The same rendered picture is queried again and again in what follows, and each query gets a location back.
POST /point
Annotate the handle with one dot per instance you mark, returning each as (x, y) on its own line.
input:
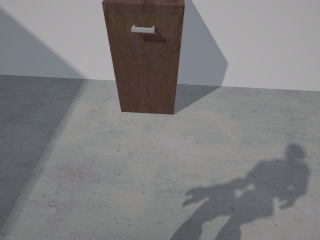
(143, 29)

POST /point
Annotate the drawer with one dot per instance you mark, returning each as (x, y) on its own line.
(166, 26)

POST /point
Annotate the cabinet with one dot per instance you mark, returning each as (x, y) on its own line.
(145, 69)

